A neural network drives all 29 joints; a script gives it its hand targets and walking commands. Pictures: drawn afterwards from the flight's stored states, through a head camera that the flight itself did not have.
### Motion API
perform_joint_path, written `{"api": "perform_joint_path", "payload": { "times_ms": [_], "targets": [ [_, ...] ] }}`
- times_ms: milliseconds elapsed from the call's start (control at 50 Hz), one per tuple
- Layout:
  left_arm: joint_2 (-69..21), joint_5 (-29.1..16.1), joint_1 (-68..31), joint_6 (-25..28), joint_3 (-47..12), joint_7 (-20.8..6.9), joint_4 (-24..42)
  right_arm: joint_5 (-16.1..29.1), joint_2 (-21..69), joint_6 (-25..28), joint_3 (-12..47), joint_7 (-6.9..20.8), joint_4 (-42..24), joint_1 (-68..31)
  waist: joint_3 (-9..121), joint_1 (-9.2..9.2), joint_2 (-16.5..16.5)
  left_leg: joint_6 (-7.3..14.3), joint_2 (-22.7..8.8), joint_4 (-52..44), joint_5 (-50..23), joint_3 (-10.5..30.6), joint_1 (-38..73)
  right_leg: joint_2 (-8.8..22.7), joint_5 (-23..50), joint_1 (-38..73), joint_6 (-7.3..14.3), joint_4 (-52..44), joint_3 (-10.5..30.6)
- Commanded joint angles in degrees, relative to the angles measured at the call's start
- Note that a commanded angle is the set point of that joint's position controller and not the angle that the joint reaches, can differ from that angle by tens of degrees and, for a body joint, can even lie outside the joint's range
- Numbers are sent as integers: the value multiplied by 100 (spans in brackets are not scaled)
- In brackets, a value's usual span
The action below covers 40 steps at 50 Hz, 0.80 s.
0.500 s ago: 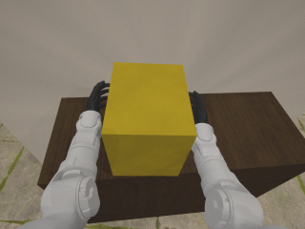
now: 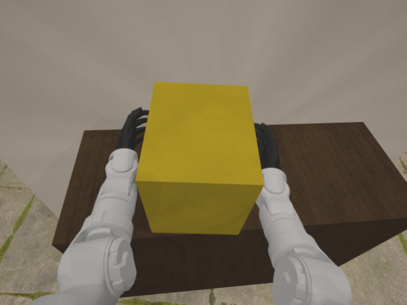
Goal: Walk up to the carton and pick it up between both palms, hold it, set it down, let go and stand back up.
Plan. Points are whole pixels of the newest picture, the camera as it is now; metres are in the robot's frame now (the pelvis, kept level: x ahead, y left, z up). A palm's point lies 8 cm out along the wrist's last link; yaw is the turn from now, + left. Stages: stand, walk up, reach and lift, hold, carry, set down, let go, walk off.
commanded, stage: reach and lift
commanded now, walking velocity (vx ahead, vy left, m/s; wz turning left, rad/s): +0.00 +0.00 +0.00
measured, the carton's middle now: (198, 161) +0.40 +0.00 +0.03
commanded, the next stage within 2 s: none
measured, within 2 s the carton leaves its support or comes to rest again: leaves its support in 0.04 s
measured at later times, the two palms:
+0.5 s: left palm (129, 152) +0.39 +0.13 +0.09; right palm (274, 170) +0.35 -0.15 +0.07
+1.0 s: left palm (116, 127) +0.37 +0.14 +0.17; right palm (282, 147) +0.35 -0.15 +0.14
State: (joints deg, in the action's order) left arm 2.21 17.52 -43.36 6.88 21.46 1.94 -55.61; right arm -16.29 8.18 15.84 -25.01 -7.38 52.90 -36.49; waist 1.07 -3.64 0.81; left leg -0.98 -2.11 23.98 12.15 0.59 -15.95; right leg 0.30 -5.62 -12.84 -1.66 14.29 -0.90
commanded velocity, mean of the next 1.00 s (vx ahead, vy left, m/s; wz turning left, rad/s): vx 0.00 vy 0.00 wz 0.00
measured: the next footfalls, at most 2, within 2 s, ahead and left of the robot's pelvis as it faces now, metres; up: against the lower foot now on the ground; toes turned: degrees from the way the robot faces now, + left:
none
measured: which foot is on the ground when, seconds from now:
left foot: down 0.00-1.00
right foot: down 0.00-1.00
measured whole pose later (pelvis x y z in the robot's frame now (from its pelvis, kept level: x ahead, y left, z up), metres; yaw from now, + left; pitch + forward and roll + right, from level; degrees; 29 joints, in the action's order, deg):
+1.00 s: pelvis -0.03 +0.00 +0.00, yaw +0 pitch -1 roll -2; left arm 0.8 14.5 -47.6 -22.5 13.9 7.6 -43.5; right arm 1.7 -0.4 -6.9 -10.4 -7.7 48.1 -39.1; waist 5.8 -2.0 1.5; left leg -0.5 -2.3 24.0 10.9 0.6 -11.8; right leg 0.1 -4.3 -8.7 -1.6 14.3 -0.9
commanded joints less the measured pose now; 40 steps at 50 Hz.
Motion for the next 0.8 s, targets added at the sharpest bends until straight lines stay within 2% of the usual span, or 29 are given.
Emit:
{"api": "perform_joint_path", "payload": {
  "times_ms": [0,40,60,80,100,140,160,180,200,240,260,280,300,340,360,380,420,440,460,480,500,540,580,620,660,680,700,740,780],
  "targets": [
    [-4028,154,-3231,642,-1969,-708,341,-470,2857,791,2236,796,-379,-3359,3469,182,-582,-611,71,-214,-3432,-435,1645,-327,1756,1496,266,181,-564],
    [-3947,247,-3329,684,-1846,-699,365,-527,2830,785,2175,791,49,-3062,3162,185,-605,-584,78,-240,-3271,-450,1500,-285,1593,1454,281,121,-547],
    [-3988,205,-3631,791,-1940,-658,548,-577,2816,876,2185,811,-206,-3460,3438,189,-550,-559,69,-269,-3129,-426,1498,-307,1642,1404,273,132,-559],
    [-3894,228,-3426,726,-1872,-652,336,-544,2759,792,2158,801,141,-3174,3056,164,-518,-546,60,-290,-2974,-466,1551,-280,1423,1402,278,85,-550],
    [-3921,222,-3592,766,-1902,-679,308,-592,2669,879,2097,790,14,-3504,3199,114,-560,-525,43,-317,-2800,-446,1467,-279,1408,1320,298,107,-565],
    [-3938,236,-3473,672,-1860,-634,225,-480,2555,793,2171,804,92,-3450,2879,199,-506,-489,55,-423,-2406,-485,1546,-323,823,1160,326,-22,-579],
    [-3839,239,-3748,674,-1834,-614,371,-481,2590,750,2121,792,146,-3550,2755,163,-456,-417,43,-483,-2148,-485,1492,-311,728,1139,318,-53,-581],
    [-3785,225,-3576,612,-1816,-622,225,-402,2545,720,2211,798,168,-3449,2618,251,-489,-444,72,-455,-2159,-508,1445,-275,670,1124,317,-48,-536],
    [-3923,135,-3728,603,-1985,-596,480,-350,2526,793,2240,795,4,-3674,3007,177,-514,-458,25,-382,-2475,-454,1671,-335,883,1038,331,-12,-604],
    [-4002,80,-3788,582,-2079,-555,474,-237,2522,825,2417,815,-168,-3957,3288,245,-534,-475,38,-333,-2505,-454,1631,-341,901,1015,331,8,-593],
    [-3880,128,-3464,495,-1953,-571,205,-243,2504,714,2314,801,21,-3615,2916,299,-408,-413,66,-435,-2019,-473,1532,-297,503,1067,313,-73,-513],
    [-3951,-1,-3905,546,-2078,-547,519,-170,2591,732,2459,829,-197,-3975,3272,302,-462,-380,61,-463,-2040,-462,1491,-296,655,1056,320,-7,-531],
    [-3875,41,-3633,324,-1990,-528,336,-91,2508,461,2430,833,205,-3694,2750,324,-463,-340,78,-590,-1740,-483,1351,-284,381,1035,314,-45,-553],
    [-3850,-91,-3880,313,-2102,-523,536,-34,2582,510,2589,859,-217,-4013,3323,346,-276,-242,111,-579,-1504,-506,1306,-270,492,1131,300,9,-486],
    [-3912,-121,-3874,231,-2193,-526,537,87,2518,439,2640,835,-112,-4009,3156,275,-473,-304,118,-538,-1566,-473,1326,-252,479,1100,263,30,-472],
    [-4047,-240,-4017,154,-2346,-504,590,117,2617,409,2631,848,-472,-4395,3344,271,-301,-275,135,-560,-1460,-431,1229,-294,373,1021,225,33,-514],
    [-4245,-359,-3981,89,-2555,-430,718,290,2727,363,2984,899,-775,-4525,3839,337,-416,-334,106,-454,-1771,-397,1282,-304,572,1033,269,147,-512],
    [-4204,-496,-4012,29,-2734,-414,875,347,2763,256,3001,852,-684,-4372,3871,220,-390,-308,131,-412,-1727,-364,1372,-316,575,995,278,132,-500],
    [-4231,-604,-4240,60,-2794,-383,1336,493,2816,263,3273,863,-1061,-4548,4327,329,-348,-325,138,-340,-2012,-327,1378,-314,819,1134,265,193,-436],
    [-4330,-695,-4170,37,-2945,-342,1393,653,2918,202,3470,871,-1183,-4696,4395,393,-309,-334,151,-308,-2167,-308,1382,-340,972,1162,273,232,-422],
    [-4367,-677,-4046,-96,-2998,-315,1517,796,2831,56,3517,849,-1046,-4497,4254,308,-420,-362,151,-265,-2374,-214,1541,-346,1060,1137,247,192,-419],
    [-4544,-734,-4039,-272,-3161,-299,1540,981,2846,-118,3577,830,-1320,-4697,4137,224,-395,-397,168,-221,-2550,-176,1592,-374,1116,1093,243,188,-397],
    [-4612,-792,-4065,-493,-3342,-284,1804,1263,2829,-293,3840,769,-1712,-4960,4284,247,-372,-377,268,-179,-2609,-198,1624,-359,1293,1318,237,207,-338],
    [-4492,-862,-4033,-777,-3290,-312,2122,1523,2841,-609,4029,706,-1778,-4791,3910,274,-339,-290,321,-284,-2400,-195,1487,-301,1342,1638,178,181,-264],
    [-4619,-827,-3949,-1190,-3312,-362,2166,1673,2685,-880,3939,650,-1932,-4934,3471,81,-290,-272,310,-330,-2302,-87,1658,-319,1159,1670,167,117,-261],
    [-4632,-919,-3929,-1347,-3330,-399,2183,1823,2583,-953,4005,636,-2286,-5303,3471,129,-231,-256,319,-341,-2278,-124,1785,-358,1078,1581,194,67,-257],
    [-4570,-900,-4122,-1486,-3296,-399,2452,1912,2571,-1090,3961,602,-2120,-5234,3361,138,-306,-275,346,-382,-2098,-138,1710,-371,945,1606,201,60,-246],
    [-4389,-837,-4051,-1838,-3046,-470,2393,1967,2480,-1313,3797,564,-2088,-5306,2795,83,-174,-185,386,-516,-1629,-171,1583,-316,691,1737,160,-11,-249],
    [-4285,-795,-3828,-2172,-2918,-557,2333,1934,2402,-1450,3789,523,-2392,-5530,2705,135,-40,-99,396,-615,-1450,-215,1555,-299,655,1912,179,-12,-262]
  ]
}}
